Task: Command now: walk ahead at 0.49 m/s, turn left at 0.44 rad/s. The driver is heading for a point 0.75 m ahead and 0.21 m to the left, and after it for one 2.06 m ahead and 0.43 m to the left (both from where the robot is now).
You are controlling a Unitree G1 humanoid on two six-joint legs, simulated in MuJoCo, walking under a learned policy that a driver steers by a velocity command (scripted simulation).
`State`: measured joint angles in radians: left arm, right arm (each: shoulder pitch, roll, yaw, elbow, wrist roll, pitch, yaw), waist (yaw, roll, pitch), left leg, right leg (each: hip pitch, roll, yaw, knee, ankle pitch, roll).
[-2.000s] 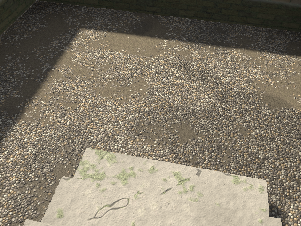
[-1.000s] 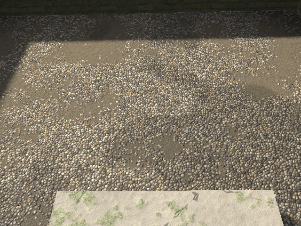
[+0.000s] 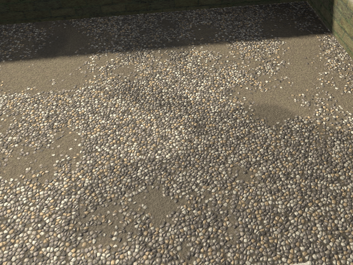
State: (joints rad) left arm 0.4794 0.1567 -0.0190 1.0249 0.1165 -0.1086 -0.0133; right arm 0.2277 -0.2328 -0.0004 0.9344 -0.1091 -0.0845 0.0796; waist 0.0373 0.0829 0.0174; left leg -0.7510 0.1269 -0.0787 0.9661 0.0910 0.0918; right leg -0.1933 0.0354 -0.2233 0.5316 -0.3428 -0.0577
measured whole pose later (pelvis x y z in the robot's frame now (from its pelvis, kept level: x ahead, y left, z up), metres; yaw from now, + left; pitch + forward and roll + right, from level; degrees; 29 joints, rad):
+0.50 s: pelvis +0.31 +0.12 -0.17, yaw +18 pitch -1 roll +1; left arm 0.26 0.23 0.01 0.95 0.09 -0.10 -0.03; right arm 0.39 -0.22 -0.03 1.06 -0.07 -0.10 0.07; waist 0.00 -0.03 0.04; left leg -0.23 -0.09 0.02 0.56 -0.32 0.09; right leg -0.61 -0.12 0.04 1.43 -0.41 -0.02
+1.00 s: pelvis +0.62 +0.16 -0.34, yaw +26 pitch +3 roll +0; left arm 0.43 0.19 0.01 1.07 0.01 -0.04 0.01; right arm 0.15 -0.19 -0.02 0.82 0.02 -0.06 -0.06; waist 0.01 0.01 0.00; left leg -0.93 0.04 -0.01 1.54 -0.31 -0.01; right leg -0.28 0.03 -0.01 0.52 -0.29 -0.02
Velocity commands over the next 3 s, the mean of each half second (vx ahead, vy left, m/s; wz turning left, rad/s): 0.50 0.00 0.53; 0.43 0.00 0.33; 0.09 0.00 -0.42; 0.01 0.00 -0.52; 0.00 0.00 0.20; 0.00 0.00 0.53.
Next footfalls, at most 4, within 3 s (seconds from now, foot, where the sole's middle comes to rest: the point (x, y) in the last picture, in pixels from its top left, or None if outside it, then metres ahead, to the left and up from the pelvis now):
0.32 left None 0.32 0.21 -0.94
0.78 right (175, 251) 0.69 0.08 -1.11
1.16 left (117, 225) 0.81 0.38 -1.11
1.58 right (168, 231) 0.78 0.12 -1.11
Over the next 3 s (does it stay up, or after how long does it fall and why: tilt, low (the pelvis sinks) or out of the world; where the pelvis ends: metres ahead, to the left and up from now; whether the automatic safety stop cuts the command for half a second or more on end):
stays up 0.77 0.31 -0.34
